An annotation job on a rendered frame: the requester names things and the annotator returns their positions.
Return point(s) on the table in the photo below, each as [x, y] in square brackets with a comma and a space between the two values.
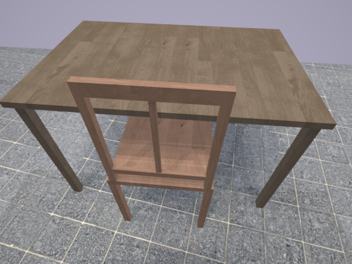
[272, 87]

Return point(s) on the chair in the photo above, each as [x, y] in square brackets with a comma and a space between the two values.
[158, 152]

